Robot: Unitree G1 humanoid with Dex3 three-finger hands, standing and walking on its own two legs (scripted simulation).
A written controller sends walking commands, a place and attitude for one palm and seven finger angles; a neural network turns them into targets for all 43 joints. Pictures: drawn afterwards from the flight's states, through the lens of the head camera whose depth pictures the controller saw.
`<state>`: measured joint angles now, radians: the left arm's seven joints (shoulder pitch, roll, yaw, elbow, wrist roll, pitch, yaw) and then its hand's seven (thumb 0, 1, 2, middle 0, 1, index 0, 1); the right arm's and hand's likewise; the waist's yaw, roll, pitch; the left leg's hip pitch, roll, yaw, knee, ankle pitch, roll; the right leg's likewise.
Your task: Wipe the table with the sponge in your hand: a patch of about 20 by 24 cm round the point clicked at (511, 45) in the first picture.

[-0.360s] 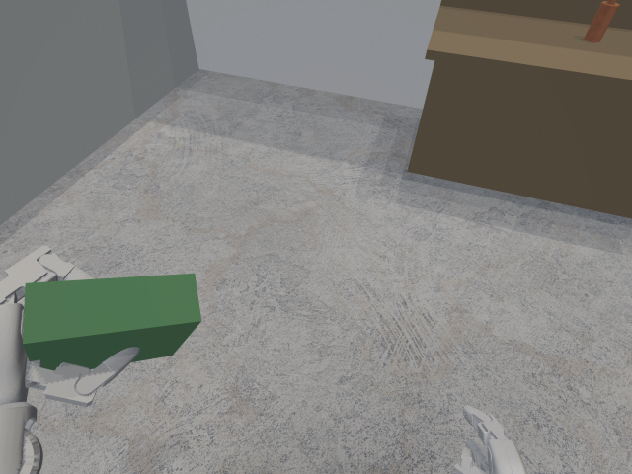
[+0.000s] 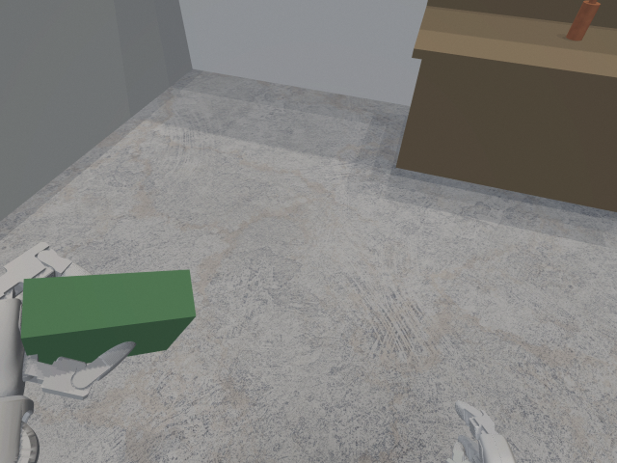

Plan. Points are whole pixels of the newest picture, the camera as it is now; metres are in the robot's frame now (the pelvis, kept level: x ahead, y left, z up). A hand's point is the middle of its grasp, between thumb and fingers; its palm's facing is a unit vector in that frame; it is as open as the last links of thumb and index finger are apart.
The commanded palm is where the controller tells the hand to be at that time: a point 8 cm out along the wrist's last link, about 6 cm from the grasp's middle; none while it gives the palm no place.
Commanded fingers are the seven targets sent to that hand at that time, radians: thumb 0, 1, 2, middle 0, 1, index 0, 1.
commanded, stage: look at it before walking up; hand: left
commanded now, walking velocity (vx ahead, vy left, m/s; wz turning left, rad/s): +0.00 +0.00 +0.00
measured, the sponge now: (134, 318) +0.23 +0.20 +0.14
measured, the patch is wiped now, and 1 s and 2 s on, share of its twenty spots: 0.00 0.00 0.00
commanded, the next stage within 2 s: walk to a spot facing it in 0.04 s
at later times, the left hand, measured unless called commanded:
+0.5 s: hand (153, 278) +0.27 +0.19 +0.15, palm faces +0.34 -0.86 -0.37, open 9.3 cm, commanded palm +0.22 +0.24 +0.18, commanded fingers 0.00 0.10 1.30 -1.20 -1.60 -1.20 -1.60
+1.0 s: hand (260, 169) +0.44 +0.10 +0.16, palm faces +0.09 -0.90 -0.43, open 9.3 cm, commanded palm +0.40 +0.16 +0.18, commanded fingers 0.00 0.10 1.30 -1.20 -1.60 -1.20 -1.60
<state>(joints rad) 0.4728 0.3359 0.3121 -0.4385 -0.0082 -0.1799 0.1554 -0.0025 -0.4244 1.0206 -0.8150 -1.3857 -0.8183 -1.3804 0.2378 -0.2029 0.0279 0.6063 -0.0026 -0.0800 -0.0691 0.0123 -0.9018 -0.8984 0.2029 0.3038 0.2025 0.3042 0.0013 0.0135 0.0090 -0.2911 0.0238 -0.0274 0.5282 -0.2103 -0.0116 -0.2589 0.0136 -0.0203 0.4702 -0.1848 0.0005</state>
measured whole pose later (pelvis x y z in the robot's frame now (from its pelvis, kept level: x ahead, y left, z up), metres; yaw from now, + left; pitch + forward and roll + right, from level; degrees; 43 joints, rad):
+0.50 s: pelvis +0.03 -0.03 -0.01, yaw -6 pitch -1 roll -1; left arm 0.41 0.31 0.30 -0.41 0.01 -0.17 0.15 0.00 -0.43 1.02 -0.82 -1.39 -0.82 -1.38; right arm 0.24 -0.18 0.03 0.62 -0.01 -0.08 -0.04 0.01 -0.90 -0.90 0.21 0.30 0.20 0.30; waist 0.03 0.03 -0.01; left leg -0.39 0.09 0.03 0.90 -0.46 -0.03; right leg -0.29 0.05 -0.06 0.64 -0.33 -0.07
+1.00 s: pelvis +0.16 -0.05 +0.00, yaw -20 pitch +0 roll +0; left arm 0.45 0.36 0.34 -0.48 0.01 -0.19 0.15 0.00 -0.43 1.02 -0.82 -1.39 -0.82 -1.38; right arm 0.24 -0.14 0.04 0.60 -0.01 -0.09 -0.05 0.01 -0.90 -0.90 0.20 0.30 0.20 0.30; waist -0.01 -0.01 0.03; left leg -0.17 0.15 0.23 0.52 -0.33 -0.05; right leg -0.52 -0.07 -0.10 1.00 -0.37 0.01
